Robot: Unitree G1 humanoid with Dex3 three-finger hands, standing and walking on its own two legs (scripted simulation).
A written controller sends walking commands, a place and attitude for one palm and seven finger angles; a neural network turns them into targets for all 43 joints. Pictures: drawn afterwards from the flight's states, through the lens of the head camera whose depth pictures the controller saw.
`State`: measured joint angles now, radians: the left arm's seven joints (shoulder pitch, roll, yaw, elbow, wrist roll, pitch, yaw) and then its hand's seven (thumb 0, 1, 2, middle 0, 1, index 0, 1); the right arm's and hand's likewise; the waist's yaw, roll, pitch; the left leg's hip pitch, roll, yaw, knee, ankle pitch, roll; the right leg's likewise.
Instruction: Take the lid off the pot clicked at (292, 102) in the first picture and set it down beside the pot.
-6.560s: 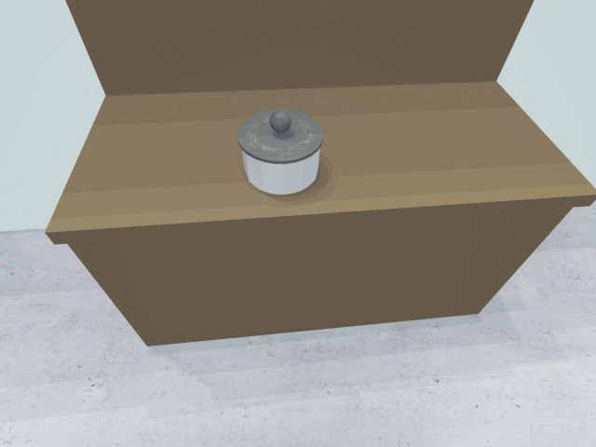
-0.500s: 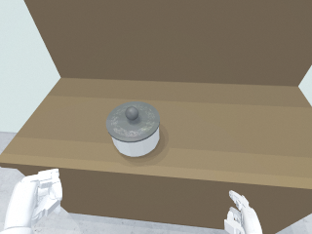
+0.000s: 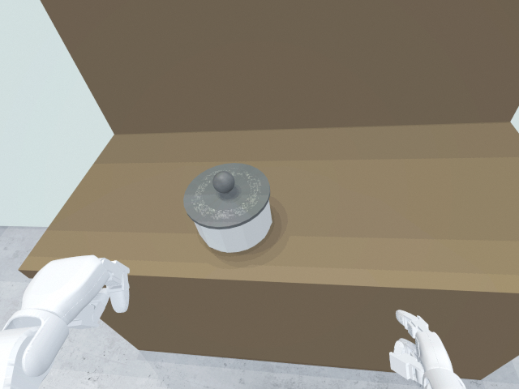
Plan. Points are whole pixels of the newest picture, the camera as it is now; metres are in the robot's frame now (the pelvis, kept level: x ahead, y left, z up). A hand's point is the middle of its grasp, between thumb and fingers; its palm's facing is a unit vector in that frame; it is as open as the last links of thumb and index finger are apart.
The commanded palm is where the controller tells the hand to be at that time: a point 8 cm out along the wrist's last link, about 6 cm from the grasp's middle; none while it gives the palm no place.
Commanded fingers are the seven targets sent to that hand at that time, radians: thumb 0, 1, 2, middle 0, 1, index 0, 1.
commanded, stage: reach forward and open the fingers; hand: left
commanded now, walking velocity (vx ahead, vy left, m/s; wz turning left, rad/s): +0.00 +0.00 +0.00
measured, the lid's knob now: (223, 182) +0.49 +0.14 +0.03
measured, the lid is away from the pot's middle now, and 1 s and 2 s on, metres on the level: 0.00 0.00 0.00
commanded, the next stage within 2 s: move the open hand above the knob in 0.68 s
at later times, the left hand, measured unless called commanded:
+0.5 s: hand (85, 261) +0.25 +0.28 +0.11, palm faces -0.15 -0.07 -0.99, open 9.3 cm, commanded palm +0.23 +0.27 +0.17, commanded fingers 0.00 -0.29 1.39 -0.82 -0.08 -0.82 -0.08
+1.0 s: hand (108, 227) +0.30 +0.26 +0.13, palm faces -0.17 -0.02 -0.98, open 10.1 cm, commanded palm +0.28 +0.25 +0.19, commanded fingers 0.00 -0.31 1.43 -0.83 -0.08 -0.83 -0.08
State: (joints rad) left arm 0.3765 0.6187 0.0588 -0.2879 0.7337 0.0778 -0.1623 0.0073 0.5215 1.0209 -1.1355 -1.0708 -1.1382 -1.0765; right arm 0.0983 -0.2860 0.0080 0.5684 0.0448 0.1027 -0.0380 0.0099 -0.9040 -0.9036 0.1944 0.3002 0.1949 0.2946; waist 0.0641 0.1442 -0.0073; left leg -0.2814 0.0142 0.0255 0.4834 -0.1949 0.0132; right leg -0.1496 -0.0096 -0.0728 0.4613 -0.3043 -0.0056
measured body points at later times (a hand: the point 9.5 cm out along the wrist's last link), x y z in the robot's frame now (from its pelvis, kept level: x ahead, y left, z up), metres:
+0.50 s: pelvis -0.02 +0.03 +0.00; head -0.01 -0.02 +0.45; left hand +0.25 +0.29 +0.17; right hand +0.19 -0.18 -0.10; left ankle +0.04 +0.11 -0.74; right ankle -0.04 -0.11 -0.74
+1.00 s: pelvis -0.02 +0.02 +0.00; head +0.00 -0.02 +0.45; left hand +0.31 +0.26 +0.18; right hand +0.20 -0.19 -0.10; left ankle +0.04 +0.11 -0.74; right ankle -0.04 -0.11 -0.74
